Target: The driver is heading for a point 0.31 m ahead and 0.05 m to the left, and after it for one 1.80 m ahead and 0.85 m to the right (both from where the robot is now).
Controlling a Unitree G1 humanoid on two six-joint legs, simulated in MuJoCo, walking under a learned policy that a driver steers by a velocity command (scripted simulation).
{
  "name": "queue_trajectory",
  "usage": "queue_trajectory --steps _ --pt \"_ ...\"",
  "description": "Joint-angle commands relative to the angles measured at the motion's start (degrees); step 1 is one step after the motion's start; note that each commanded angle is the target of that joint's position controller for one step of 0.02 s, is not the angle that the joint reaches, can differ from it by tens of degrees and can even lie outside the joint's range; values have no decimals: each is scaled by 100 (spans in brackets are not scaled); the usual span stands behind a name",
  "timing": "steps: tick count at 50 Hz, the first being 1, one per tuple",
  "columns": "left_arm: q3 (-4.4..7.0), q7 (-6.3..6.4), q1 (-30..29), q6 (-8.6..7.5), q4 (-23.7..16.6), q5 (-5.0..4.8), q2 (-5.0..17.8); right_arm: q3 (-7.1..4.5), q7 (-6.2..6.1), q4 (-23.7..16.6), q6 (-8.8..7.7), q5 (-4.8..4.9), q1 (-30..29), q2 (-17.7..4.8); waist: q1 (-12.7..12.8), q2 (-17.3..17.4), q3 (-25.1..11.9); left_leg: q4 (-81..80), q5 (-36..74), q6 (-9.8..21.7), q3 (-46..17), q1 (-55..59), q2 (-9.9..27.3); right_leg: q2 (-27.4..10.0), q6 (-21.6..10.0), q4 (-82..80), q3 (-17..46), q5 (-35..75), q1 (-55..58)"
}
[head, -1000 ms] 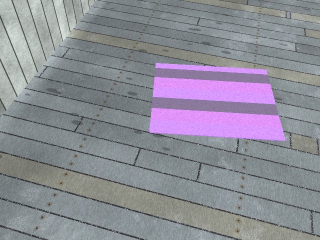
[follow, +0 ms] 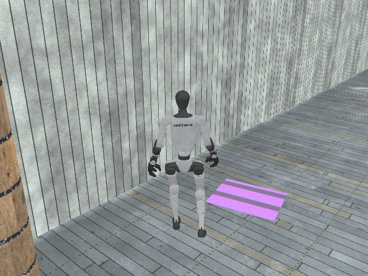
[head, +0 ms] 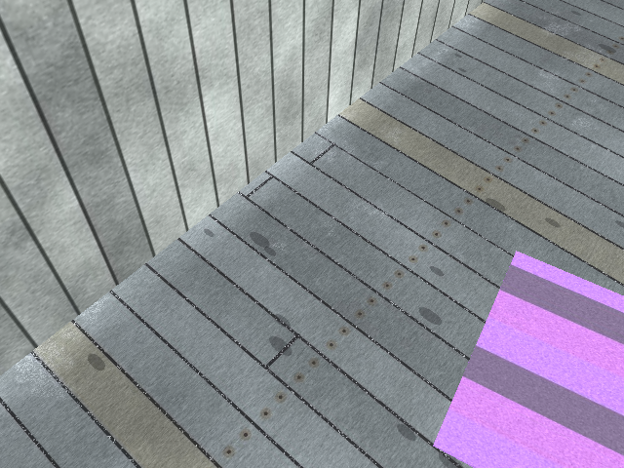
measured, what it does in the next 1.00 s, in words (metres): walks ahead: right foot, then left foot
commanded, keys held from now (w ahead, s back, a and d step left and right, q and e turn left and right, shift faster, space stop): w+q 0.14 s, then w+e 0.86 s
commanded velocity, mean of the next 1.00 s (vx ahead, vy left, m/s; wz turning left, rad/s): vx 0.50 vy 0.00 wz -0.16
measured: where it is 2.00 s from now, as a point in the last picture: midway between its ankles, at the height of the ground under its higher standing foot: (443, 238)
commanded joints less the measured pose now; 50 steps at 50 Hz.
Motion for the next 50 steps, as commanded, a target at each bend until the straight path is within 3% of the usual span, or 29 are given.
queue_trajectory --steps 1,3,5,7,10,12,13,18,21,22,23,24,25,26,27,28,29,30,32,37,40,42,44,45,46,47,48,49,50 --pt "79 -5 -538 -402 -697 16 622 -196 -42 -143 -139 -12 947 -805 -372 100 -1040 -2092 437 1183 -3004 3196 1609 -132 -245 779 681 652 -3094" --pt "166 9 -354 -245 -649 121 710 -99 -88 -319 -145 -75 487 -562 -18 217 -820 -2319 1114 1045 -2383 2096 1298 -337 -165 137 719 1033 -2266" --pt "145 15 -411 -114 -743 196 551 -127 -205 -284 -165 -20 577 -745 62 148 -717 -2456 1467 1075 -2152 1695 1188 -271 46 -440 635 1251 -2108" --pt "112 37 -785 -60 -894 223 455 -162 -299 -230 -175 -14 805 -902 -31 165 -551 -2527 1549 1038 -1971 1585 1093 -143 211 -1168 594 1815 -2294" --pt "26 -39 -1151 -76 -937 168 298 -84 -361 -86 -175 -33 1024 -747 -258 426 -441 -2606 1320 761 -1438 1671 905 -46 216 -2444 496 3065 -2210" --pt "-65 -114 -1659 -111 -1042 151 190 -65 -375 -12 -203 -61 1150 -807 -482 453 -274 -2686 1049 658 -1333 1654 987 51 118 -3041 343 3655 -2052" --pt "-60 -148 -1778 -130 -1067 182 270 -73 -348 38 -207 -123 1239 -888 -556 438 -218 -2707 960 615 -1321 1729 1043 64 66 -3142 335 3802 -1995" --pt "-102 -366 -2156 -186 -1243 83 427 -56 -344 312 -145 -130 1513 -940 -679 444 78 -2382 1826 484 -1185 3107 1551 122 -350 -3580 279 3123 -2791" --pt "-32 -469 -1607 -181 -1138 84 636 -75 -394 282 -83 -150 1315 -1109 -329 637 -388 -1644 4129 259 -818 3390 1551 505 -639 -3577 15 2446 -1878" --pt "59 -461 -1091 -160 -1007 85 816 -74 -407 254 -44 -176 1246 -1163 -44 662 -762 -951 5069 171 -658 3399 1446 730 -760 -3532 -118 2301 -1179" --pt "159 -439 -185 -127 -764 105 967 -9 -406 204 -41 -158 1114 -1039 445 580 -1202 135 5343 -12 -380 2995 1259 850 -948 -3624 -135 2547 -21" --pt "258 -381 802 -113 -618 123 1385 119 -416 70 -79 -308 1207 -822 763 -166 -1847 2004 3619 -230 -135 1541 961 -120 -1378 -3513 1326 2626 1741" --pt "322 -433 1080 -143 -526 157 1710 349 -240 -36 -248 -326 1957 11 223 -1635 -2437 3962 -1564 -656 -368 -947 -332 -1470 -2623 -4277 4649 1597 3648" --pt "238 -391 1039 -134 -562 108 1232 287 -157 -77 -440 -155 1433 -581 589 -1119 -2261 4477 -1726 -565 -1097 -1781 -139 -1391 -2463 -4848 5106 726 3836" --pt "188 -324 614 -127 -718 121 1004 239 -106 -307 -561 -14 715 -868 646 -775 -1438 4267 -1226 -459 -1097 -2207 173 -1227 -2175 -4869 4217 970 3185" --pt "139 -297 241 -116 -870 152 894 255 -134 -370 -612 -93 452 -888 450 -54 -1098 3805 -772 -442 -1023 -1873 416 -985 -2000 -4910 3582 1684 2299" --pt "91 -292 11 -100 -966 146 799 215 -172 -406 -605 -228 361 -893 220 226 -809 3315 -574 -512 -945 -1482 537 -773 -1949 -5001 3143 2512 1512" --pt "40 -278 -81 -89 -1005 174 744 190 -186 -458 -546 -290 462 -890 -15 119 -757 3047 -515 -573 -932 -1050 627 -642 -1950 -5122 2860 3049 1001" --pt "53 -238 -127 -58 -1046 132 837 213 -221 -526 -411 -303 655 -720 -227 -154 -658 2398 -587 -737 -792 -714 688 -467 -1952 -5255 2449 3555 437" --pt "172 -93 223 -8 -990 37 1173 348 -249 -819 -311 -306 -221 -344 27 -387 -394 -23 1090 -905 -516 -53 301 114 -1514 -5262 1767 3478 -359" --pt "167 -68 591 32 -885 12 1103 317 -198 -947 -353 -190 -707 -482 283 -462 -420 -804 1696 -871 -643 124 145 35 -1337 -5103 2113 2766 -17" --pt "150 -56 710 83 -835 8 1027 277 -164 -1009 -408 -177 -911 -594 338 -506 -407 -1166 1588 -795 -775 117 102 -63 -1285 -4834 2466 2463 416" --pt "179 -17 613 186 -890 46 1075 231 -124 -993 -485 -256 -848 -740 257 -590 -462 -1282 1251 -667 -777 265 76 -118 -1223 -4421 2719 2703 724" --pt "136 -39 635 224 -886 17 1005 225 -174 -903 -551 -109 -735 -754 186 -636 -431 -1324 880 -585 -714 476 97 -192 -1226 -4288 2852 2789 809" --pt "101 -67 570 227 -903 21 932 177 -218 -806 -604 -106 -346 -866 -43 -636 -589 -1589 864 -419 -662 1047 117 -59 -1138 -3927 2828 3155 802" --pt "21 -109 466 188 -968 54 743 114 -262 -711 -650 -213 265 -1054 -360 -560 -1131 -1404 878 -118 -1003 2131 571 154 -990 -3028 2599 3351 519" --pt "-68 -135 393 138 -1130 77 530 34 -317 -641 -646 -320 1087 -1369 -712 -9 -1819 -1350 346 369 -2116 3609 1514 607 -712 -1519 1990 2621 -482" --pt "-178 -127 996 96 -1297 -16 263 -73 -274 -331 -541 -323 1568 -1651 -457 1892 -2311 -1736 -224 1181 -4429 4914 2672 1228 -400 15 1350 -589 -2290" --pt "-78 -106 819 124 -1274 -66 909 42 -214 -361 -499 -194 1478 -1056 -554 1192 -1855 -1810 -896 1072 -4318 4716 2679 731 -348 526 1401 -685 -2983"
